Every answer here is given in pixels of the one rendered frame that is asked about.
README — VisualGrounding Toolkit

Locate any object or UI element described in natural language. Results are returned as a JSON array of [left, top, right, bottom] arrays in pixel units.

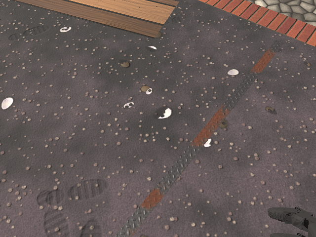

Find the robot right hand
[[268, 206, 316, 237]]

